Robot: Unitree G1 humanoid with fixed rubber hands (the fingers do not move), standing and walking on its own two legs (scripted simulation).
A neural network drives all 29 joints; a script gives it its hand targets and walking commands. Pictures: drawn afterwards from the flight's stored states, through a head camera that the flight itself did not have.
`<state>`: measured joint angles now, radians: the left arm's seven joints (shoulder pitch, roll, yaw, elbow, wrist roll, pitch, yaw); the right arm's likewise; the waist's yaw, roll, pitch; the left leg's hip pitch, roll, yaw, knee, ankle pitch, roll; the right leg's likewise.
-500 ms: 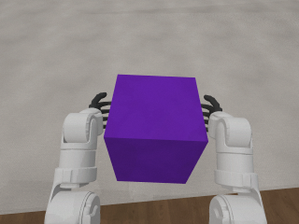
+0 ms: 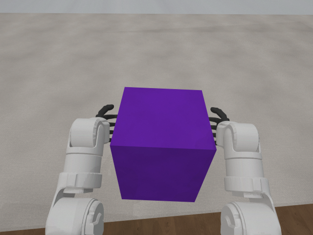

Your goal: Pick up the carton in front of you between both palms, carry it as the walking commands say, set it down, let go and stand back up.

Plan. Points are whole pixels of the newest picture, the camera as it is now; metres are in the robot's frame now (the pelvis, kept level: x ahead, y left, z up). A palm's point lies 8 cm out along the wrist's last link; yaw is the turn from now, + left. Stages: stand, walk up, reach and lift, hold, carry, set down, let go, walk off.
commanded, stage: carry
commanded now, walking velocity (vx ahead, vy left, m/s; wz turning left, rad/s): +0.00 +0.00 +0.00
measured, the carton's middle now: (160, 146) +0.35 +0.00 +0.05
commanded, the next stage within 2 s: none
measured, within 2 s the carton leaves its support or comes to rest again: neither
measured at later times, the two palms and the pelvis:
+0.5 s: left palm (96, 135) +0.32 +0.16 +0.13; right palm (221, 138) +0.32 -0.14 +0.13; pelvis -0.02 +0.01 +0.00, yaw +0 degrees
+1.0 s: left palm (92, 138) +0.31 +0.16 +0.13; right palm (219, 141) +0.32 -0.14 +0.13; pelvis -0.03 +0.01 +0.00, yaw +0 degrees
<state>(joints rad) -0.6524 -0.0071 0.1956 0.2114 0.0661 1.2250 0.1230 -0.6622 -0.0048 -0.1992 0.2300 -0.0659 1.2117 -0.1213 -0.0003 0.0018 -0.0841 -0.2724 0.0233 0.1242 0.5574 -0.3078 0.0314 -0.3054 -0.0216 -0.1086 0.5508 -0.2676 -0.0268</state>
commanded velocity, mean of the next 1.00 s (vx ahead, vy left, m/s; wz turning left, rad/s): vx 0.00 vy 0.00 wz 0.00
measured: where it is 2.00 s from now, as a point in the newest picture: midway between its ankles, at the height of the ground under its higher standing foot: outside the picture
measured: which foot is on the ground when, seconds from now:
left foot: down 0.00-1.00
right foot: down 0.00-1.00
